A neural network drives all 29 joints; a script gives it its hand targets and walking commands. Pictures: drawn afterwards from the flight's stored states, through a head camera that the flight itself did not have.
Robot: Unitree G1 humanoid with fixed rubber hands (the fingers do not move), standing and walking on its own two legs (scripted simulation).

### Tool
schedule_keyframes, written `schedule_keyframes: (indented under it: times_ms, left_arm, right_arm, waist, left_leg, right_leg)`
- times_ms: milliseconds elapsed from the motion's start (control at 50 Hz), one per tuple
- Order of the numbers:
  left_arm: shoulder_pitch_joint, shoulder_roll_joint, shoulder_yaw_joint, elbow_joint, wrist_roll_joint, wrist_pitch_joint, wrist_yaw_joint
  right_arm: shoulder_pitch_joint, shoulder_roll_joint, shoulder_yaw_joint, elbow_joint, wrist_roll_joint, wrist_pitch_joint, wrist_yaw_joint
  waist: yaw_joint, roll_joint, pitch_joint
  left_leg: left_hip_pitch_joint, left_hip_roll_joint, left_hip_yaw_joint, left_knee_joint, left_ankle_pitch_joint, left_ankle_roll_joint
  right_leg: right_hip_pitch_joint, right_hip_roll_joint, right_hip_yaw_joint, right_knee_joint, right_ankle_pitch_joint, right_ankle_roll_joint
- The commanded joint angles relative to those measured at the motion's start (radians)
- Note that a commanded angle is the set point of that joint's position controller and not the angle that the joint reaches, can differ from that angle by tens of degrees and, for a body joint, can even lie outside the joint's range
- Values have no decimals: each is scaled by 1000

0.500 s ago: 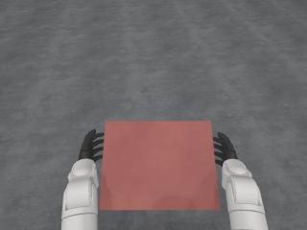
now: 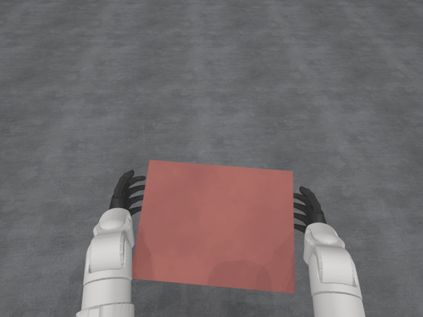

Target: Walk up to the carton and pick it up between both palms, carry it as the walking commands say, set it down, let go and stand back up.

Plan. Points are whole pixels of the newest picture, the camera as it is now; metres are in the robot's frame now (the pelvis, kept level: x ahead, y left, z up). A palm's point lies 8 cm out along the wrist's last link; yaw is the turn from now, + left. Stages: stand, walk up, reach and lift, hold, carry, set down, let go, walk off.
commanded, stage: carry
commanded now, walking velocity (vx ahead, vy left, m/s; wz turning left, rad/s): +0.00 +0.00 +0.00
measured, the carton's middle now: (215, 225) +0.32 +0.01 -0.10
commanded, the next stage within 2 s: none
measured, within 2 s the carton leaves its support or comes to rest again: neither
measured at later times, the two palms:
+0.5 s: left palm (135, 140) +0.46 +0.20 +0.02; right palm (293, 153) +0.45 -0.16 +0.02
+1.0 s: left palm (149, 107) +0.60 +0.19 +0.01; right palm (283, 110) +0.61 -0.17 +0.00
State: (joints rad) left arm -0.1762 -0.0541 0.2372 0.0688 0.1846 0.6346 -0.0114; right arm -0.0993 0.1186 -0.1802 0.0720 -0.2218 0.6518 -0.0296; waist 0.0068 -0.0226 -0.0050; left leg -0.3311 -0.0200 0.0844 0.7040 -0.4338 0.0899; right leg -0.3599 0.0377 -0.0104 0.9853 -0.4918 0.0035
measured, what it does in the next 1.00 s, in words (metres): walks ahead: right foot, then left foot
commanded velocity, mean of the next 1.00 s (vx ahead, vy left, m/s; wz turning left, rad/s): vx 0.00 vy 0.00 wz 0.00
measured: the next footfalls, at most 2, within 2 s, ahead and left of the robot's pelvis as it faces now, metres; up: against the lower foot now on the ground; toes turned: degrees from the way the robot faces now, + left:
right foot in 0.14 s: +0.11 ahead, -0.09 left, +0.00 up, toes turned -5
left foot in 0.32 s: +0.20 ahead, +0.09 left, +0.00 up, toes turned +8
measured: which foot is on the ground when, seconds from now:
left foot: down 0.00-0.16, up 0.18-0.30, down 0.32-0.84, up 0.86-1.00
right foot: up 0.00-0.12, down 0.14-0.34, up 0.36-0.48, down 0.50-0.72, up 0.74-0.80, down 0.82-1.00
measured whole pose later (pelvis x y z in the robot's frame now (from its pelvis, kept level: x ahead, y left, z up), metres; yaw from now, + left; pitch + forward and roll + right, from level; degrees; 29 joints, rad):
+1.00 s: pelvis +0.34 +0.00 -0.01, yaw +3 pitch +3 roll +0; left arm -0.09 -0.13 0.22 0.02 0.22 0.62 0.00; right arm -0.08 0.04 -0.15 0.08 -0.19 0.66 -0.02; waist 0.00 -0.03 -0.02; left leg -0.42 0.01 0.08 0.94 -0.56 0.01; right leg -0.17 0.02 -0.16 0.70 -0.58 -0.07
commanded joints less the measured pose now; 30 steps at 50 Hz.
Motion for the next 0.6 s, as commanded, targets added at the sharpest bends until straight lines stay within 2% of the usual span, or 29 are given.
schedule_keyframes:
  times_ms: [0, 20, 40, 60, 80, 100, 120, 140, 160, 180, 200, 220, 240, 260, 280, 300, 320, 340, 360, 400, 420, 440, 460, 480, 500, 520, 540, 560, 580]
  left_arm:
    - [-228, -752, -670, 44, -228, -9, -253]
    - [-129, -785, -669, 104, -220, 2, -246]
    - [-118, -793, -677, 70, -228, -9, -246]
    - [-237, -752, -679, -40, -225, -16, -240]
    - [-213, -720, -643, -5, -197, -17, -240]
    - [-316, -690, -648, -72, -189, -24, -231]
    - [-300, -708, -648, -65, -213, -37, -232]
    - [-193, -712, -628, 13, -180, -28, -235]
    - [-141, -682, -540, 123, -87, -30, -223]
    - [-218, -694, -607, 0, -147, -40, -214]
    - [-317, -695, -615, -71, -160, -49, -213]
    - [-263, -717, -604, 23, -126, -25, -222]
    - [-321, -704, -625, -55, -149, -29, -222]
    - [-307, -727, -676, -86, -184, -28, -220]
    - [-352, -703, -643, -74, -179, -8, -219]
    - [-307, -707, -642, -25, -175, 1, -214]
    - [-327, -716, -723, -131, -219, 5, -226]
    - [-382, -737, -802, -201, -297, 3, -247]
    - [-451, -736, -750, -139, -284, 14, -261]
    - [-313, -722, -688, 37, -237, 13, -263]
    - [-352, -717, -708, -59, -277, -15, -269]
    - [-344, -730, -664, 25, -248, -11, -270]
    - [-298, -739, -683, 9, -259, -14, -271]
    - [-294, -739, -655, 18, -250, -3, -267]
    - [-264, -731, -668, 25, -227, -7, -265]
    - [-306, -698, -613, 47, -196, -10, -254]
    - [-267, -715, -642, -8, -225, -17, -252]
    - [-183, -752, -616, 105, -184, -10, -257]
    - [-248, -742, -620, 54, -180, -31, -254]
  right_arm:
    - [-511, 609, 602, -165, 264, -65, 262]
    - [-532, 601, 626, -226, 286, -73, 262]
    - [-538, 635, 665, -270, 323, -81, 264]
    - [-521, 625, 637, -217, 293, -71, 268]
    - [-486, 619, 624, -159, 283, -59, 273]
    - [-455, 622, 611, -101, 260, -57, 278]
    - [-500, 649, 672, -153, 308, -78, 280]
    - [-580, 616, 687, -207, 328, -84, 285]
    - [-609, 595, 669, -121, 310, -78, 293]
    - [-638, 640, 703, -233, 354, -93, 286]
    - [-568, 646, 680, -140, 336, -85, 295]
    - [-663, 612, 671, -167, 336, -89, 300]
    - [-577, 628, 633, -94, 308, -72, 293]
    - [-580, 670, 664, -200, 326, -82, 283]
    - [-603, 649, 632, -161, 305, -63, 277]
    - [-552, 664, 606, -98, 284, -48, 269]
    - [-417, 676, 593, -91, 264, -43, 273]
    - [-365, 675, 602, -137, 278, -52, 270]
    - [-491, 654, 575, -129, 254, -41, 260]
    - [-479, 608, 544, -72, 223, -40, 253]
    - [-510, 628, 595, -160, 255, -62, 255]
    - [-552, 595, 578, -129, 233, -55, 253]
    - [-558, 610, 619, -189, 264, -66, 258]
    - [-463, 624, 563, -48, 224, -34, 261]
    - [-533, 609, 611, -166, 256, -56, 267]
    - [-549, 596, 571, -98, 254, -54, 265]
    - [-472, 627, 620, -138, 275, -52, 262]
    - [-597, 633, 649, -183, 282, -65, 268]
    - [-629, 621, 649, -196, 291, -85, 278]
  waist:
    - [-46, 91, -334]
    - [-43, 154, -364]
    - [-52, 96, -345]
    - [-55, 202, -351]
    - [-49, 159, -342]
    - [-30, 117, -348]
    - [-11, 8, -457]
    - [9, -129, -498]
    - [31, -275, -432]
    - [28, -276, -401]
    - [29, -117, -272]
    - [18, 31, -215]
    - [0, 14, -253]
    - [-10, -123, -257]
    - [-38, -107, -329]
    - [-37, -15, -358]
    - [-53, 160, -446]
    - [-50, 299, -419]
    - [-56, 271, -343]
    - [-52, 213, -288]
    - [-49, 182, -302]
    - [-40, 188, -245]
    - [-29, 171, -222]
    - [-22, 176, -348]
    - [-23, 26, -367]
    - [-18, -24, -368]
    - [7, -210, -411]
    - [-2, -267, -398]
    - [18, -222, -302]
  left_leg:
    - [497, 249, -307, -150, 1556, 87]
    - [516, 232, -258, -147, 1506, 69]
    - [564, 234, -270, -153, 1641, 33]
    - [507, 212, -218, -142, 1611, 40]
    - [485, 194, -197, -141, 1546, 1]
    - [309, 177, -148, -69, 1459, -17]
    - [173, 146, -79, 65, 1119, -87]
    - [20, 62, -34, 238, 651, -130]
    - [-197, -17, -7, 457, 7, -155]
    - [-361, -3, -18, 488, -284, -112]
    - [-453, 28, -51, 377, -331, -104]
    - [-339, 43, -36, 249, -245, -103]
    - [-242, 77, -54, 31, -192, -108]
    - [-200, 75, -28, -111, -54, -113]
    - [50, 45, -28, -306, 198, -91]
    - [267, 94, -106, -285, 556, -52]
    - [419, 243, -257, -204, 1190, 37]
    - [511, 303, -296, -111, 1634, 118]
    - [511, 318, -339, -125, 1719, 130]
    - [537, 281, -273, -124, 1622, 89]
    - [509, 262, -278, -118, 1575, 90]
    - [398, 232, -228, -118, 1508, 62]
    - [344, 228, -211, -129, 1410, 38]
    - [322, 215, -132, -81, 1279, 9]
    - [179, 182, -96, -12, 1069, -54]
    - [41, 127, -79, 85, 918, -97]
    - [-127, 64, -24, 292, 656, -144]
    - [-200, 10, 3, 174, -77, -102]
    - [-336, 23, 12, 89, -205, -112]
  right_leg:
    - [-204, 6, -57, -174, 37, -3]
    - [-190, 15, -65, -260, 76, 0]
    - [-221, 40, -119, -216, 82, -1]
    - [-156, 37, -110, -310, 163, -16]
    - [-131, 17, -123, -309, 256, -52]
    - [70, 3, -104, -445, 408, -87]
    - [333, -99, -6, -431, 983, -155]
    - [480, -244, 142, -348, 1544, -261]
    - [617, -365, 270, -379, 1887, -377]
    - [704, -380, 258, -381, 1934, -361]
    - [638, -366, 274, -405, 1736, -342]
    - [473, -349, 247, -442, 1591, -313]
    - [464, -345, 197, -453, 1404, -277]
    - [479, -271, 88, -376, 1383, -198]
    - [357, -232, -22, -294, 1240, -147]
    - [178, -163, -36, -244, 954, -74]
    - [54, -82, -64, -172, 415, -24]
    - [-97, -2, -82, -148, 13, -7]
    - [-173, 4, -58, -70, -56, -19]
    - [-264, -1, -93, -187, -30, -15]
    - [-216, -1, -101, -231, 8, -17]
    - [-136, -2, -114, -295, 33, -20]
    - [-74, -10, -106, -337, 169, -40]
    - [85, -52, -80, -415, 432, -67]
    - [257, -122, -10, -372, 871, -135]
    - [391, -174, 32, -303, 1220, -187]
    - [562, -249, 89, -277, 1562, -253]
    - [593, -298, 157, -360, 1741, -270]
    - [651, -336, 207, -355, 1807, -262]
